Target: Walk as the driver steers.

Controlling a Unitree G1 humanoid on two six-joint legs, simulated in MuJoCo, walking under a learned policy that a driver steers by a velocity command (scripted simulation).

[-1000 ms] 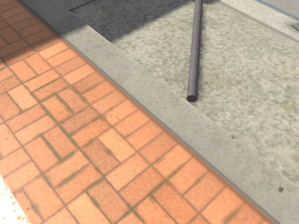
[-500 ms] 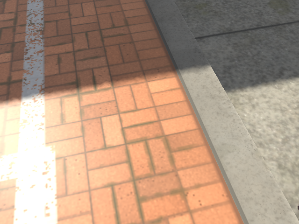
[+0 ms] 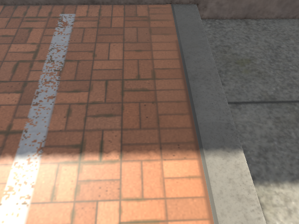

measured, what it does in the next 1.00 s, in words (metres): walks ahead, turning left: left foot, then right foot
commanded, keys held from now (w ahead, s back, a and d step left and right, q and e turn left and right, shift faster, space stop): w+q+shift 1.00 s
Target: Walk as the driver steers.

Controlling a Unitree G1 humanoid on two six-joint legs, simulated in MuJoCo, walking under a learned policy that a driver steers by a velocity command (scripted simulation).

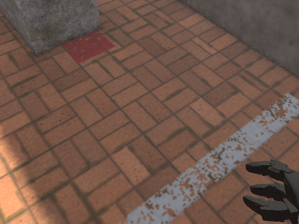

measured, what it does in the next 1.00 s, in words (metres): walks ahead: left foot, then right foot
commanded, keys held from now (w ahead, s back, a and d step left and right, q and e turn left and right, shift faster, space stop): shift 1.00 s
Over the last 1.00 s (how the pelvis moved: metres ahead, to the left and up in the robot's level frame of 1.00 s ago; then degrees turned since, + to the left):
0.92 0.29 -0.03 52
